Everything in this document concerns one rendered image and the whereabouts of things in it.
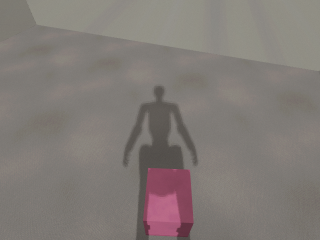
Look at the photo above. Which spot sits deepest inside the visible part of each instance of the carton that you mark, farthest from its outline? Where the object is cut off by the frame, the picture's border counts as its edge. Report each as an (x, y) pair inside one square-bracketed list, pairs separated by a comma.
[(168, 207)]

